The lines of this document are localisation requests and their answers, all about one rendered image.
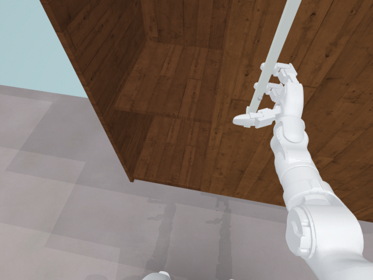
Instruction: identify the handle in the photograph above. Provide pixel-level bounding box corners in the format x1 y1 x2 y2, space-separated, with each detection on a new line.
244 0 301 128

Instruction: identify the right robot upper arm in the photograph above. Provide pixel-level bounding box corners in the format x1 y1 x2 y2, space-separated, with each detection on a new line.
286 204 373 280

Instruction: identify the wardrobe door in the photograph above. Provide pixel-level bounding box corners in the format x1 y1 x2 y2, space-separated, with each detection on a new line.
201 0 373 221

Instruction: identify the robot right forearm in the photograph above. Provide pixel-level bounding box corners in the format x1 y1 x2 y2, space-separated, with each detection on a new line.
270 116 364 253

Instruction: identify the robot left shin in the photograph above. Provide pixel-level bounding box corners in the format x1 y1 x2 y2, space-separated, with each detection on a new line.
159 271 170 277

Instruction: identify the robot right hand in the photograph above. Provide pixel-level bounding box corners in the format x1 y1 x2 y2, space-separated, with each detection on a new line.
233 62 304 128

